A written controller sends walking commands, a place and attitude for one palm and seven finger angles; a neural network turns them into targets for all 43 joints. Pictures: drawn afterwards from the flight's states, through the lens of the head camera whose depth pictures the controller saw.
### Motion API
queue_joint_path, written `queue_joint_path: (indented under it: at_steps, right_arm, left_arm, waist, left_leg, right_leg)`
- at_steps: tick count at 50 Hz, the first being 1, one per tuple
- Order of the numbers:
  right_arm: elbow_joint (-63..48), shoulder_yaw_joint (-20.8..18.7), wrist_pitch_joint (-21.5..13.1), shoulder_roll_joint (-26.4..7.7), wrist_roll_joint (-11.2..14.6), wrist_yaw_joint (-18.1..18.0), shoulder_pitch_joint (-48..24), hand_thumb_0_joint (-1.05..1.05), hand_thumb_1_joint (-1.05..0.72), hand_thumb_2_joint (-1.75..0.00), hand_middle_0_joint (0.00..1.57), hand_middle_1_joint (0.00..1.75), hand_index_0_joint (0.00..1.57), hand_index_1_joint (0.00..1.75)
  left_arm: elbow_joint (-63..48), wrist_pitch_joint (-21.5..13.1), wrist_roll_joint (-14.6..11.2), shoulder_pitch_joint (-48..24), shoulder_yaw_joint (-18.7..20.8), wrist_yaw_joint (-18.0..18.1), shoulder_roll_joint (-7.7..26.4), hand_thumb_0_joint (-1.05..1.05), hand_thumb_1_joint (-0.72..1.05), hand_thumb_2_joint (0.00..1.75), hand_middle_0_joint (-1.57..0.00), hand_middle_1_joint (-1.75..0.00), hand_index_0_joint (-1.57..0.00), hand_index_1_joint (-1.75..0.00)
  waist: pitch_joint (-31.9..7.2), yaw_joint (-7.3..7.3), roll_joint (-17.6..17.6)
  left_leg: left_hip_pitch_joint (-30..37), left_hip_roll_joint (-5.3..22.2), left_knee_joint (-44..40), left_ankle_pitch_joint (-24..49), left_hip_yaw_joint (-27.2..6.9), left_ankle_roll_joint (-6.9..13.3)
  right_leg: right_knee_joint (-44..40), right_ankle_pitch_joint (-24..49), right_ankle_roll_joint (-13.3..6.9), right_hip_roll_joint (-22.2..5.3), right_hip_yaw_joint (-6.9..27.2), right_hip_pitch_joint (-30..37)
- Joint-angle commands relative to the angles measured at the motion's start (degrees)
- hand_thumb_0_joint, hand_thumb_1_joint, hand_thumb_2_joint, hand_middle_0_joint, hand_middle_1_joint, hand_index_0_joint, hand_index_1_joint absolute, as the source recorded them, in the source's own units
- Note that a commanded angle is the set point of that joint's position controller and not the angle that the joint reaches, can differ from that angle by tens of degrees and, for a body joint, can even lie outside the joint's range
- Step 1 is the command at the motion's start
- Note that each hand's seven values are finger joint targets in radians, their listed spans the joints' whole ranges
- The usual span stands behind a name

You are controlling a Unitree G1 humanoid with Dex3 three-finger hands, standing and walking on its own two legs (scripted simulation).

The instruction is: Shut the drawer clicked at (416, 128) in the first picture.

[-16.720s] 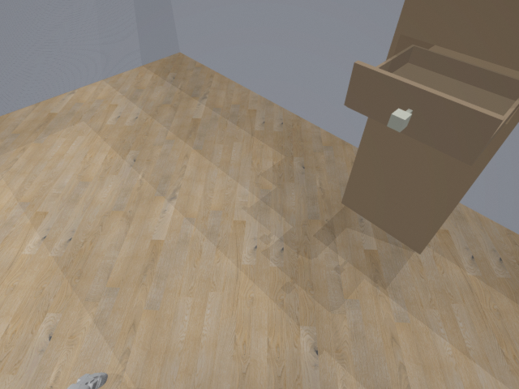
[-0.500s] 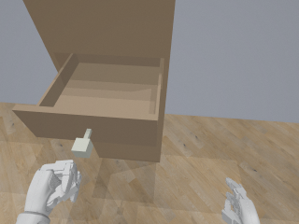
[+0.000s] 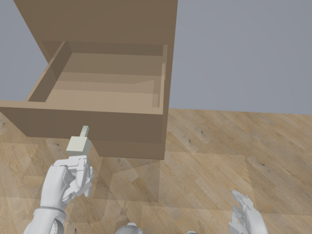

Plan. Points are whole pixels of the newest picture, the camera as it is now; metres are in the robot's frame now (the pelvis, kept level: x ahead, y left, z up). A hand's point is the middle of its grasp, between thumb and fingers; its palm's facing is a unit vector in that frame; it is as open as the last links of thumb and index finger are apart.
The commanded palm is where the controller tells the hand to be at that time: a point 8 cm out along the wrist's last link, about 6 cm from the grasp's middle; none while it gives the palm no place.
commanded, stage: bring the fist close to the handle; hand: left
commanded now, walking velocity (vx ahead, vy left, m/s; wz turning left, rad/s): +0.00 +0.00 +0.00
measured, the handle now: (81, 140) +0.32 +0.20 +0.07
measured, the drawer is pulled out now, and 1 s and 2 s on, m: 0.27 0.25 0.10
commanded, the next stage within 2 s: push the drawer shut in 0.22 s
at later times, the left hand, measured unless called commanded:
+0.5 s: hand (91, 175) +0.24 +0.16 +0.06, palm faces -0.01 -1.00 -0.08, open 3.3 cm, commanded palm +0.23 +0.22 +0.07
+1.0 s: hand (95, 160) +0.28 +0.16 +0.06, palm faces -0.02 -1.00 -0.06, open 3.6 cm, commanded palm +0.28 +0.22 +0.07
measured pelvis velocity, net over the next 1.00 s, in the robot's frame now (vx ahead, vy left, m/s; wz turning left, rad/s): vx -0.02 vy -0.03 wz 0.02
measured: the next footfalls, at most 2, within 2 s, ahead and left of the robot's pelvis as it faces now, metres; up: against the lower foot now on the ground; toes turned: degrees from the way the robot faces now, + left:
none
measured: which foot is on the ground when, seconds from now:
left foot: down 0.00-1.00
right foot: down 0.00-1.00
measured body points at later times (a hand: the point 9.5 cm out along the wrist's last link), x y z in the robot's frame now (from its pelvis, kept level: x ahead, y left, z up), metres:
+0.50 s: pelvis +0.00 -0.03 +0.00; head +0.05 -0.04 +0.45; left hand +0.24 +0.21 +0.07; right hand +0.18 -0.27 -0.08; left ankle +0.02 +0.10 -0.68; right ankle -0.01 -0.11 -0.68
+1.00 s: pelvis -0.02 -0.03 +0.00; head +0.04 -0.04 +0.45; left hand +0.27 +0.21 +0.06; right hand +0.15 -0.27 -0.10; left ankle +0.02 +0.10 -0.68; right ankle -0.01 -0.11 -0.68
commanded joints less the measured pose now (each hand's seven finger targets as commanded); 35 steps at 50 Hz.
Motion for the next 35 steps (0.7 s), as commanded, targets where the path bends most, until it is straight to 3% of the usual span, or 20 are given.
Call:
queue_joint_path:
  at_steps: [1, 4, 6, 7, 12, 16, 20, 23, 24, 28, 31, 35]
  right_arm:
    - [-8.8, -3.4, -2.5, -7.5, 0.2, -0.6, -3.0, 0.00, -0.90, -0.90, 0.20, 0.30, 0.20, 0.30]
    - [-8.8, -3.2, -1.9, -7.8, 0.4, -0.8, -3.6, 0.00, -0.90, -0.90, 0.20, 0.30, 0.20, 0.30]
    - [-9.1, -3.3, -1.6, -8.0, 0.6, -1.0, -3.6, 0.00, -0.90, -0.90, 0.20, 0.30, 0.20, 0.30]
    - [-9.6, -3.2, -1.7, -7.9, 0.7, -1.0, -3.7, 0.00, -0.90, -0.90, 0.20, 0.30, 0.20, 0.30]
    - [-9.2, -3.1, -2.2, -7.5, 0.6, -1.4, -3.2, 0.00, -0.90, -0.90, 0.20, 0.30, 0.20, 0.30]
    - [-8.2, -3.2, -2.6, -7.5, 0.6, -1.2, -3.3, 0.00, -0.90, -0.90, 0.20, 0.30, 0.20, 0.30]
    - [-7.6, -3.2, -2.3, -8.1, 0.7, -1.4, -3.2, 0.00, -0.90, -0.90, 0.20, 0.30, 0.20, 0.30]
    - [-7.3, -3.0, -2.3, -8.5, 0.8, -1.8, -3.2, 0.00, -0.90, -0.90, 0.20, 0.30, 0.20, 0.30]
    - [-6.9, -3.0, -2.2, -8.6, 0.7, -1.9, -3.2, 0.00, -0.90, -0.90, 0.20, 0.30, 0.20, 0.30]
    - [-6.8, -2.9, -2.7, -8.1, 0.8, -1.9, -3.2, 0.00, -0.90, -0.90, 0.20, 0.30, 0.20, 0.30]
    - [-5.9, -2.9, -2.4, -8.4, 0.8, -1.9, -3.0, 0.00, -0.90, -0.90, 0.20, 0.30, 0.20, 0.30]
    - [-4.4, -2.7, -2.5, -8.4, 0.8, -2.1, -3.3, 0.00, -0.90, -0.90, 0.20, 0.30, 0.20, 0.30]
  left_arm:
    - [-11.8, -4.3, -1.5, -2.4, 5.5, 0.5, 7.1, 0.00, 0.90, 0.90, -1.40, -1.60, -1.40, -1.60]
    - [-8.6, -3.2, -1.7, -3.3, 5.2, -0.6, 6.8, 0.00, 0.90, 0.90, -1.40, -1.60, -1.40, -1.60]
    - [-7.7, -2.8, -2.4, -3.2, 7.0, -1.4, 8.2, 0.00, 0.90, 0.90, -1.40, -1.60, -1.40, -1.60]
    - [-8.6, -2.8, -2.9, -3.0, 6.2, -2.0, 7.3, 0.00, 0.90, 0.90, -1.40, -1.60, -1.40, -1.60]
    - [-11.3, -4.7, -4.0, -4.8, 7.8, -2.8, 9.0, 0.00, 0.90, 0.90, -1.40, -1.60, -1.40, -1.60]
    - [-8.6, -5.8, -4.2, -4.0, 7.8, -3.4, 8.7, 0.00, 0.90, 0.90, -1.40, -1.60, -1.40, -1.60]
    - [-4.7, -4.9, -4.0, -6.8, 8.1, -4.5, 9.3, 0.00, 0.90, 0.90, -1.40, -1.60, -1.40, -1.60]
    - [-3.3, -4.1, -4.6, -13.1, 9.3, -5.1, 11.0, 0.00, 0.90, 0.90, -1.40, -1.60, -1.40, -1.60]
    - [-3.2, -4.4, -4.5, -14.7, 10.3, -4.9, 12.2, 0.00, 0.90, 0.90, -1.40, -1.60, -1.40, -1.60]
    - [-3.0, -5.0, -5.3, -17.0, 10.8, -5.2, 11.6, 0.00, 0.90, 0.90, -1.40, -1.60, -1.40, -1.60]
    - [-0.5, -5.2, -5.7, -19.5, 12.5, -4.9, 12.9, 0.00, 0.90, 0.90, -1.40, -1.60, -1.40, -1.60]
    - [2.1, -6.1, -4.8, -26.1, 10.9, -4.9, 12.5, 0.00, 0.90, 0.90, -1.40, -1.60, -1.40, -1.60]
  waist:
    - [-11.3, -0.24, -1.4]
    - [-7.6, -0.92, -1.9]
    - [-8.1, -0.54, -1.8]
    - [-9.3, -0.40, -1.5]
    - [-12.0, -0.49, -0.3]
    - [-9.6, -0.92, -0.4]
    - [-8.3, -1.49, -1.4]
    - [-8.6, -1.95, -1.8]
    - [-9.2, -1.96, -2.5]
    - [-13.8, -0.87, -0.5]
    - [-13.0, -1.40, -2.7]
    - [-11.0, -2.38, -1.0]
  left_leg:
    - [10.2, 0.1, -9.0, 15.0, -3.5, -0.5]
    - [7.6, -0.4, -8.9, 10.8, -2.9, -0.2]
    - [7.3, -0.6, -8.9, 9.9, -2.6, -0.2]
    - [7.8, -0.7, -8.8, 10.3, -2.4, -0.1]
    - [9.3, -0.8, -7.9, 14.4, -2.1, 0.1]
    - [8.4, -0.9, -7.4, 13.8, -2.0, 0.1]
    - [7.1, -1.0, -6.9, 13.1, -1.8, 0.2]
    - [6.4, -1.0, -6.6, 11.4, -1.8, 0.2]
    - [6.4, -1.0, -6.4, 11.7, -1.8, 0.5]
    - [8.7, -1.1, -7.0, 14.8, -1.4, 0.3]
    - [7.9, -1.0, -7.0, 15.1, -1.5, 0.3]
    - [7.7, -1.0, -7.0, 13.2, -1.7, 0.4]
  right_leg:
    - [-6.9, 14.7, -0.4, 1.8, 0.4, 3.6]
    - [-8.4, 11.8, -0.2, 1.7, 1.0, 2.8]
    - [-9.0, 11.0, -0.2, 1.6, 1.6, 3.3]
    - [-9.1, 11.5, -0.1, 1.5, 1.9, 4.1]
    - [-8.9, 16.6, 0.0, 1.3, 2.5, 6.3]
    - [-9.3, 16.6, 0.1, 1.3, 3.0, 5.2]
    - [-9.8, 16.4, 0.4, 0.9, 3.9, 4.9]
    - [-10.9, 13.9, 0.6, 0.5, 5.1, 5.0]
    - [-11.0, 14.1, 0.7, 0.5, 5.5, 5.4]
    - [-10.3, 19.1, 0.7, 0.1, 5.5, 8.9]
    - [-10.4, 20.5, 1.1, 0.1, 5.7, 9.0]
    - [-10.7, 16.9, 0.8, 0.2, 6.0, 6.4]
